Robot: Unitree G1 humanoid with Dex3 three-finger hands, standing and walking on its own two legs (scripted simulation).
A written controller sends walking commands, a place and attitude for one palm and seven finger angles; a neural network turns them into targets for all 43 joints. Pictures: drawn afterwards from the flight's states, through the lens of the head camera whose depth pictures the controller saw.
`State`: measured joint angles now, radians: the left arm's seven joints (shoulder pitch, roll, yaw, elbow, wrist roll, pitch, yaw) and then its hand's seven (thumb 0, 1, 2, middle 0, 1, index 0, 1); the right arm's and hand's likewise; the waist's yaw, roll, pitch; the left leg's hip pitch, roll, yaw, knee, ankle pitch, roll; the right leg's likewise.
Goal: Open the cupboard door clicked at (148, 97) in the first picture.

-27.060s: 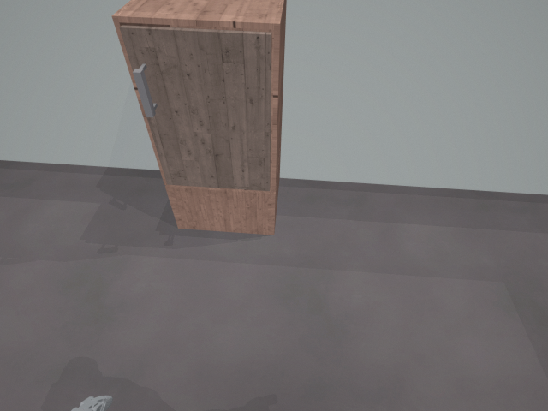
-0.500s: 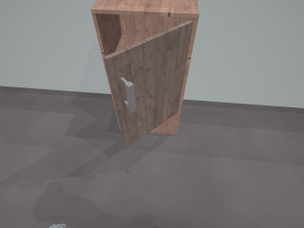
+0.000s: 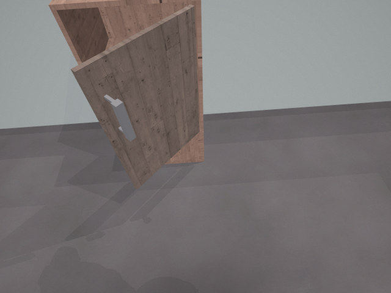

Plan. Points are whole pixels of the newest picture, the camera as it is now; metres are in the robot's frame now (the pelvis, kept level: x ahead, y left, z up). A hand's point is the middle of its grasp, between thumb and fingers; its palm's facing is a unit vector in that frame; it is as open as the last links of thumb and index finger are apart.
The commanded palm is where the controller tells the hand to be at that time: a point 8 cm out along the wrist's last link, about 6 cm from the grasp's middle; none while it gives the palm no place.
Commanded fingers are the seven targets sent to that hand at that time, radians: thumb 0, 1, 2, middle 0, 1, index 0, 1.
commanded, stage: walk to a spot facing it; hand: left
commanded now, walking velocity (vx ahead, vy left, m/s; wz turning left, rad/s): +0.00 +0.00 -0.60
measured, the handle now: (119, 118) +0.55 +0.26 -0.02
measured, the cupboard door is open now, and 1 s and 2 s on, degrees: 46 46 46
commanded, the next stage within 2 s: none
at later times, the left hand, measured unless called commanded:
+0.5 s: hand out of the picture +0.11 +0.21 -0.16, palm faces -0.20 -0.95 -0.25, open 7.3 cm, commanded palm none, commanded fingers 0.00 0.90 0.90 -0.20 -0.30 -0.20 -0.30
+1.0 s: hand (165, 251) +0.23 +0.10 -0.16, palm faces -0.59 -0.77 -0.24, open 7.3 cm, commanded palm none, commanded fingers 0.00 0.90 0.90 -0.20 -0.30 -0.20 -0.30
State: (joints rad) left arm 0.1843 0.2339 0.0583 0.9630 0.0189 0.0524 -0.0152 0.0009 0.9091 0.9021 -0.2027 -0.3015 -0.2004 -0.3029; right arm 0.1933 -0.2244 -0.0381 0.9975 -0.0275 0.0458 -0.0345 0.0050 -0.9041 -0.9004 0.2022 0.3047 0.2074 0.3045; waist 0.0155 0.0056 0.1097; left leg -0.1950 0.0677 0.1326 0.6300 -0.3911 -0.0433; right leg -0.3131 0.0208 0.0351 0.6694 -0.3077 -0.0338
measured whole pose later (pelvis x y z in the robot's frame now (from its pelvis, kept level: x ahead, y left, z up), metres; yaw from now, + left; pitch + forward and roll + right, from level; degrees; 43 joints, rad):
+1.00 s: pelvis +0.03 -0.01 +0.01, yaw -36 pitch +2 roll +1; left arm 0.17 0.26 0.06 0.89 0.02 0.06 -0.01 0.00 0.91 0.90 -0.20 -0.30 -0.20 -0.30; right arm 0.19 -0.26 -0.05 0.88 -0.01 0.03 -0.02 0.01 -0.91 -0.90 0.20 0.30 0.20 0.30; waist -0.02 -0.06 0.10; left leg -0.38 0.05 0.06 0.75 -0.40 -0.07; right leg -0.34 0.01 0.13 0.59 -0.28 0.02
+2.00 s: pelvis +0.13 -0.24 -0.01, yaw -72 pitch +0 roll +0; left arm 0.06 0.25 0.07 0.88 0.01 -0.03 -0.04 0.00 0.91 0.90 -0.20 -0.30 -0.20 -0.30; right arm 0.39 -0.24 -0.04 1.04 -0.02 0.01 -0.01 0.01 -0.91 -0.90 0.20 0.30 0.20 0.30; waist -0.05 0.01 0.11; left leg -0.29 0.16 0.09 1.11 -0.50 -0.06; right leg -0.42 -0.01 -0.11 0.69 -0.28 -0.07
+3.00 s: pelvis +0.18 -0.65 +0.01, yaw -82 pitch +1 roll -1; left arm 0.18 0.20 0.05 1.02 0.00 0.02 0.01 0.00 0.92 0.90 -0.20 -0.30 -0.20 -0.30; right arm 0.21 -0.14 -0.01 1.00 -0.03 -0.01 -0.03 0.00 -0.93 -0.90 0.20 0.30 0.21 0.30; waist -0.03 -0.04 0.04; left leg -0.37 0.03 0.03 0.59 -0.23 0.01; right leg -0.32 -0.02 -0.06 0.89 -0.57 0.04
